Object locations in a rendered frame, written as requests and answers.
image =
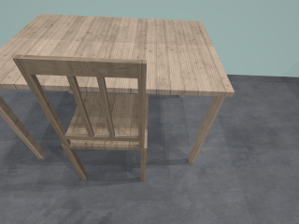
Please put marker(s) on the chair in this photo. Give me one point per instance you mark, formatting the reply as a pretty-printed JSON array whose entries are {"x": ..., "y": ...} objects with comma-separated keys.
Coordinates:
[{"x": 105, "y": 121}]

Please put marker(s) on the table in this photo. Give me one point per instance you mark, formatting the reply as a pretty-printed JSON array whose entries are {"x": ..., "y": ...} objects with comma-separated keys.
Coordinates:
[{"x": 181, "y": 60}]

